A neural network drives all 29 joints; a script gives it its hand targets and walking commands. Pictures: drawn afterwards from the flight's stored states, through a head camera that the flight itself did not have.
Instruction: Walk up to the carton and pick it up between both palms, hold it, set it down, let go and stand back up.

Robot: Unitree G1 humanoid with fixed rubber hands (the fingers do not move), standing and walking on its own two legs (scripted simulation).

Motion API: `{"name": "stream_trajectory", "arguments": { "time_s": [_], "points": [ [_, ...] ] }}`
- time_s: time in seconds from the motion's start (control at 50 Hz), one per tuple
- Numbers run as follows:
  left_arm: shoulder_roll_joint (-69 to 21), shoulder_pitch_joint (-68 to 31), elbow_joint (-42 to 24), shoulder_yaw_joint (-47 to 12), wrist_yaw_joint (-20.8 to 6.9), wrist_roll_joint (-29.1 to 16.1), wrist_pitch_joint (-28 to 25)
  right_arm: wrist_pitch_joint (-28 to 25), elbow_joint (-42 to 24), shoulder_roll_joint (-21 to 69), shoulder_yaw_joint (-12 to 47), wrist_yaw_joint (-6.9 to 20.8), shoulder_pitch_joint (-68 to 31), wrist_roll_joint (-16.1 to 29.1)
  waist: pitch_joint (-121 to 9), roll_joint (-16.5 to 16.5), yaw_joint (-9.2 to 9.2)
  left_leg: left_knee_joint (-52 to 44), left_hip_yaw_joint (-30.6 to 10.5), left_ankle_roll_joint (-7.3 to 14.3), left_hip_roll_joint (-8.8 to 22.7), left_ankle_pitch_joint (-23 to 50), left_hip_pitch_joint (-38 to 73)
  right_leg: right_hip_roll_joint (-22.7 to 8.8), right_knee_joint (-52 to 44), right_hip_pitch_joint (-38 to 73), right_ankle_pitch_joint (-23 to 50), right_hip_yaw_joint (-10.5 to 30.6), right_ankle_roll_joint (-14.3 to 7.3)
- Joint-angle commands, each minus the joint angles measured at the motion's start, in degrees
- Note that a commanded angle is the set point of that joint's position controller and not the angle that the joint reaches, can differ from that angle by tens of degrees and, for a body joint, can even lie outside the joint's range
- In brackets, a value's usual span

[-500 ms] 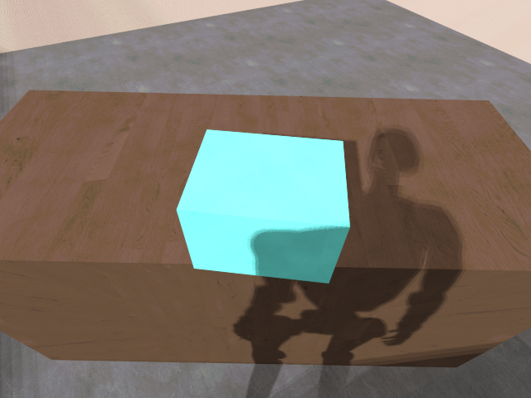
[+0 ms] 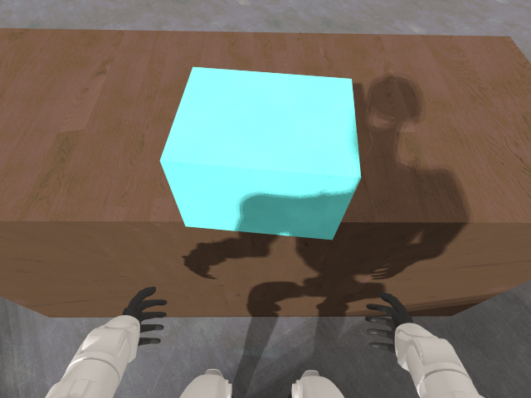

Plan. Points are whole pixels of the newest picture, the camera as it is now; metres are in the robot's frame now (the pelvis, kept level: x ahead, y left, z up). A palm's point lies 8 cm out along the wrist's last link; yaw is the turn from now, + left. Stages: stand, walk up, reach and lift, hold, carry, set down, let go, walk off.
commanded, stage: reach and lift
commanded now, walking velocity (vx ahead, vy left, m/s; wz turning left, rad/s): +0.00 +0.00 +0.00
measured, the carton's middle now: (264, 156) +0.47 +0.01 +0.06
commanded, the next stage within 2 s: none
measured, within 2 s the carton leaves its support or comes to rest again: neither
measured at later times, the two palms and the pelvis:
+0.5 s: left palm (109, 350) +0.19 +0.23 -0.04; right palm (406, 363) +0.18 -0.20 -0.04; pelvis +0.00 +0.00 +0.04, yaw +0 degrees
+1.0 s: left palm (96, 352) +0.18 +0.23 -0.02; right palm (409, 356) +0.19 -0.19 -0.02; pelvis +0.03 +0.00 +0.05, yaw +0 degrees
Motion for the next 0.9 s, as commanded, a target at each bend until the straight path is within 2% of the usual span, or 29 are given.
{"name": "stream_trajectory", "arguments": {
  "time_s": [0.0, 0.06, 0.1, 0.14, 0.18, 0.24, 0.3, 0.34, 0.4, 0.48, 0.6, 0.72, 0.88],
  "points": [
    [2.1, 21.3, 0.2, 1.2, -1.1, 3.3, 0.6, 1.3, -0.4, 0.1, 0.9, 0.2, 21.9, -1.8, -26.4, 2.0, 1.91, -15.5, -1.2, -0.3, -1.7, 37.4, 21.9, 3.3, -14.6, 20.7, 32.5, -0.1, 2.3],
    [5.4, 18.1, -5.0, 3.3, -1.2, 6.2, -3.2, -2.3, -5.6, -2.6, -0.4, -0.8, 21.7, -5.7, -15.6, 0.5, 1.24, -22.4, -0.2, -0.7, -2.1, 29.1, 22.0, 3.3, -22.5, 23.5, 27.1, -0.1, 2.0],
    [6.3, 12.7, -9.0, 4.1, -1.5, 6.7, -6.5, -5.4, -11.0, -2.5, -1.5, -2.1, 17.5, -7.3, -10.7, -0.6, 0.28, -23.0, 0.0, -0.1, -1.6, 27.8, 22.9, 2.5, -23.8, 21.3, 27.0, 0.0, 2.1],
    [6.7, 9.5, -12.9, 4.6, -2.2, 6.8, -9.9, -8.5, -15.9, -1.6, -2.5, -2.9, 15.2, -7.7, -10.0, -0.1, -0.07, -22.4, 0.3, 0.6, -1.2, 23.9, 23.7, 1.7, -24.5, 19.6, 23.4, 0.2, 1.9],
    [6.5, 6.9, -15.5, 4.5, -3.1, 6.2, -12.7, -10.9, -19.5, -0.4, -2.0, -3.2, 12.7, -6.9, -11.5, 0.4, -0.07, -21.0, 0.4, 0.9, -0.9, 18.7, 22.2, 1.0, -23.8, 19.0, 18.4, 0.1, 1.6],
    [6.0, 3.6, -18.8, 3.9, -3.7, 4.1, -14.8, -12.8, -25.7, 0.7, 0.1, -3.3, 7.6, -4.4, -16.5, 0.4, 0.93, -19.1, 0.5, 1.4, -0.1, 12.5, 19.5, 0.3, -21.2, 17.7, 11.5, -0.4, 1.2],
    [5.6, 6.4, -19.5, 2.6, -3.4, 2.2, -13.6, -11.5, -28.5, 1.3, 2.0, -3.6, 8.1, -1.8, -19.0, 1.0, 1.7, -18.8, 0.7, 1.5, 0.4, 8.1, 18.3, 0.1, -20.3, 18.2, 6.2, -0.7, 0.9],
    [5.3, 9.3, -19.6, 1.7, -3.3, 1.3, -12.0, -9.6, -28.0, 1.5, 2.4, -3.7, 10.8, -1.1, -18.0, 1.6, 1.6, -19.9, 0.7, 1.4, 0.5, 6.7, 18.0, 0.5, -21.0, 19.1, 4.7, -1.0, 0.7],
    [5.8, 14.2, -18.8, 1.9, -3.2, 1.7, -10.4, -7.4, -25.7, 1.8, 2.0, -3.8, 17.0, -1.8, -13.3, 2.9, 1.29, -23.4, 0.7, 1.1, 0.1, 7.2, 19.4, 1.0, -24.0, 20.6, 4.8, -1.3, 0.5],
    [6.4, 18.3, -18.2, 2.4, -3.2, 3.1, -10.8, -7.4, -23.1, 1.9, 1.0, -4.0, 22.5, -3.4, -6.8, 3.1, 0.86, -28.0, 0.4, 0.8, -0.2, 9.0, 23.2, 1.7, -28.6, 22.4, 5.9, -1.6, 0.3],
    [5.8, 19.6, -21.9, 3.4, -3.4, 3.8, -16.6, -13.0, -27.4, 2.6, 0.2, -4.8, 23.4, -4.9, -3.3, 2.6, 0.86, -30.1, -0.1, 1.2, -0.1, 10.3, 26.2, 1.8, -31.0, 24.5, 7.8, -1.3, 0.1],
    [5.1, 19.5, -24.9, 3.1, -3.6, 2.7, -23.0, -19.6, -31.6, 3.6, 0.6, -5.5, 22.3, -4.7, -6.2, 2.0, 0.69, -28.1, -0.1, 1.5, 0.0, 10.1, 26.5, 1.2, -29.7, 24.0, 7.2, -1.1, -0.1],
    [7.0, 23.5, -25.3, 2.9, -3.8, 1.4, -25.4, -22.0, -32.1, 3.3, 2.3, -6.1, 25.7, -2.6, -5.5, 2.0, 1.41, -27.3, 0.6, 1.4, -0.3, 13.3, 28.2, 1.2, -29.7, 24.9, 9.6, -1.1, 0.1]
  ]
}}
